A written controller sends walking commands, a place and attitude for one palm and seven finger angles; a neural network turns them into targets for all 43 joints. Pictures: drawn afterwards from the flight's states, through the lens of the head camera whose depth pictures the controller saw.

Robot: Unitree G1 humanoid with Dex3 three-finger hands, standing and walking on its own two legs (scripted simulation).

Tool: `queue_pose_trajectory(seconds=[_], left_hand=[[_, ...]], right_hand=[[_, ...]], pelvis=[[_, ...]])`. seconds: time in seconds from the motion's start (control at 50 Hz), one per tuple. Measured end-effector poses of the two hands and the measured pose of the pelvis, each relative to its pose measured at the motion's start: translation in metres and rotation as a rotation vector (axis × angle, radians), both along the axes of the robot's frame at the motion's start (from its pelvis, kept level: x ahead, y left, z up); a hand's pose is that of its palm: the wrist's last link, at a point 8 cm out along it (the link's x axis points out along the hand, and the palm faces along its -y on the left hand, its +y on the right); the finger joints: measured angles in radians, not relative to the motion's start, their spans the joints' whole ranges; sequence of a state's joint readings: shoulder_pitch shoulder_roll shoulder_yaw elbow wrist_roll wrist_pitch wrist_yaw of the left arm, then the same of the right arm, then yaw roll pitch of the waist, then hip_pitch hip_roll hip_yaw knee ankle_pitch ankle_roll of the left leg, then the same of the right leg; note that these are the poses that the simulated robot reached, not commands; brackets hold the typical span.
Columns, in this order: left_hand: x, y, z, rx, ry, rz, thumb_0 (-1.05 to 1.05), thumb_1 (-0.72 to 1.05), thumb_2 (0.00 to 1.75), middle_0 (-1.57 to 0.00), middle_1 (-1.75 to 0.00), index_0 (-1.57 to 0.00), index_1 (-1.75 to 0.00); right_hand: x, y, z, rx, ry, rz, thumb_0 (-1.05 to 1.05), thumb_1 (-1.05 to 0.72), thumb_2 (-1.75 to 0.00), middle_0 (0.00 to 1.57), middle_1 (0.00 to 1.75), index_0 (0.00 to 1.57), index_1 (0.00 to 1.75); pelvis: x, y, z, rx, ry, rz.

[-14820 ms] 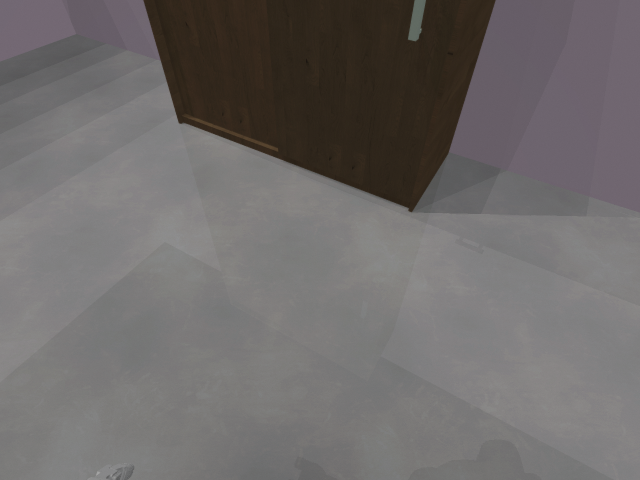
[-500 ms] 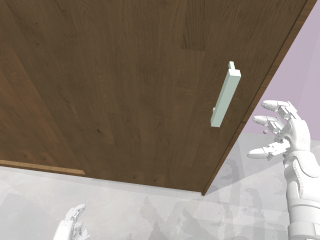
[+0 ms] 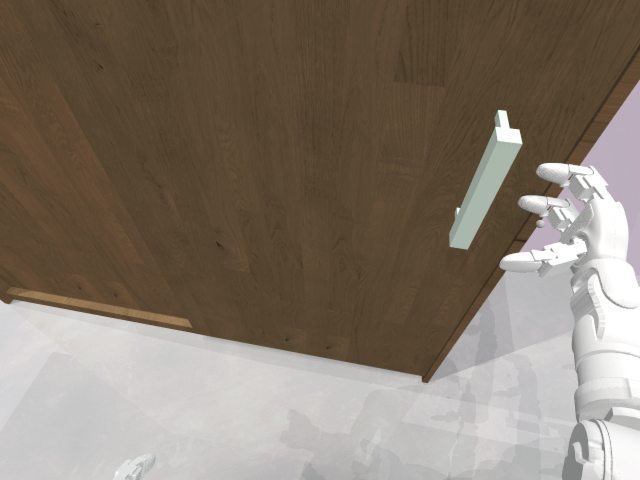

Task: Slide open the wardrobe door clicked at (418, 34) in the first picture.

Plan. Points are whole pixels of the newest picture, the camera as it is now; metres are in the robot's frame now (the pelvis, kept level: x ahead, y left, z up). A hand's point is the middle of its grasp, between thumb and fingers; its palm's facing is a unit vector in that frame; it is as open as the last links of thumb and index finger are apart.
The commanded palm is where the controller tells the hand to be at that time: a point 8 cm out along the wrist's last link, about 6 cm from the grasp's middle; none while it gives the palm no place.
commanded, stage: move the hooked fingers beside the handle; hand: right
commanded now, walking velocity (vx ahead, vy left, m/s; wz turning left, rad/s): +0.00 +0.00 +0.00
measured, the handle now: (478, 184) +0.50 -0.15 +0.11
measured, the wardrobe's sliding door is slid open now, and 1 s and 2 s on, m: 0.00 0.00 0.00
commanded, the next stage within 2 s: feel for the door with the fingertips in 0.92 s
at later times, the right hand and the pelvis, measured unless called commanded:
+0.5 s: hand (554, 231) +0.42 -0.23 +0.11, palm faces +0.10 +0.99 +0.02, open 14.0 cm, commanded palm +0.39 -0.27 +0.11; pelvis +0.00 -0.01 +0.00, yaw +0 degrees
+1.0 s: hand (549, 229) +0.42 -0.23 +0.11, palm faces +0.09 +1.00 +0.01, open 14.0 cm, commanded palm +0.39 -0.27 +0.11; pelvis +0.00 -0.01 +0.00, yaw +0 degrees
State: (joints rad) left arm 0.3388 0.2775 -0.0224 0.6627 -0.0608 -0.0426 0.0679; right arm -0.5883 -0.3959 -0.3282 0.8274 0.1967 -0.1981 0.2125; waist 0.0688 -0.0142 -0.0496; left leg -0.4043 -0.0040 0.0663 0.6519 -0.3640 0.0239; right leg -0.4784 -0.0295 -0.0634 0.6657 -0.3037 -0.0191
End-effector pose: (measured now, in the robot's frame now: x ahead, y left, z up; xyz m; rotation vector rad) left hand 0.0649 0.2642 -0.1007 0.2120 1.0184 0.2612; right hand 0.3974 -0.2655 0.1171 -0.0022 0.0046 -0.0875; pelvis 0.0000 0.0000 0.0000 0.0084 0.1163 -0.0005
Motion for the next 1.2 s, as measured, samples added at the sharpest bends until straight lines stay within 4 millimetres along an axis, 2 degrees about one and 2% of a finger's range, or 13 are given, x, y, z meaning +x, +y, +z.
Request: queue_pose_trajectory(seconds=[0.14,0.26,0.5,0.68,0.82,1.04,1.2], left_hand=[[-0.016,0.002,-0.003,0.001,0.053,0.028,0.01,0.91,0.9,-0.21,-0.3,-0.2,-0.3],[-0.019,0.001,-0.003,-0.008,0.067,0.041,0.01,0.91,0.9,-0.21,-0.3,-0.2,-0.3],[0.008,-0.008,0.002,-0.006,0.0,0.006,0.01,0.91,0.9,-0.21,-0.3,-0.2,-0.3],[0.022,-0.014,0.004,0.004,-0.031,-0.035,0.0,0.91,0.9,-0.21,-0.3,-0.2,-0.3],[0.012,-0.019,0.002,-0.007,-0.018,-0.025,0.0,0.91,0.9,-0.21,-0.3,-0.2,-0.3],[-0.009,-0.02,-0.003,-0.017,0.032,0.003,0.01,0.91,0.9,-0.21,-0.3,-0.2,-0.3],[-0.007,-0.017,-0.004,-0.014,0.026,-0.013,0.01,0.91,0.9,-0.21,-0.3,-0.2,-0.3]], right_hand=[[0.012,-0.001,-0.003,0.007,0.005,-0.006,-0.01,0.5,-0.3,0.31,1.2,0.3,1.2],[0.013,-0.002,-0.001,0.007,-0.019,0.001,-0.01,0.5,-0.3,0.3,1.2,0.3,1.2],[-0.006,-0.017,-0.007,0.016,-0.018,-0.015,-0.01,0.5,-0.3,0.3,1.2,0.3,1.2],[0.0,-0.014,-0.006,0.02,-0.013,0.01,-0.01,0.5,-0.3,0.3,1.2,0.3,1.2],[0.007,-0.007,-0.007,0.03,-0.014,0.011,-0.01,0.5,-0.3,0.3,1.2,0.3,1.2],[-0.003,-0.012,-0.007,0.01,-0.021,0.003,-0.01,0.5,-0.3,0.3,1.2,0.3,1.2],[0.005,0.011,-0.006,0.018,-0.015,0.025,-0.01,0.5,-0.3,0.3,1.2,0.3,1.2]], pelvis=[[0.001,0.0,-0.001,0.002,0.018,0.006],[0.004,-0.001,-0.002,0.002,0.027,0.015],[0.004,-0.005,-0.002,0.009,0.016,0.007],[-0.002,-0.01,-0.004,0.015,0.022,-0.009],[-0.002,-0.013,-0.005,0.013,0.026,0.001],[-0.002,-0.014,-0.004,0.016,0.016,0.003],[-0.006,-0.013,-0.005,0.015,0.02,-0.007]])
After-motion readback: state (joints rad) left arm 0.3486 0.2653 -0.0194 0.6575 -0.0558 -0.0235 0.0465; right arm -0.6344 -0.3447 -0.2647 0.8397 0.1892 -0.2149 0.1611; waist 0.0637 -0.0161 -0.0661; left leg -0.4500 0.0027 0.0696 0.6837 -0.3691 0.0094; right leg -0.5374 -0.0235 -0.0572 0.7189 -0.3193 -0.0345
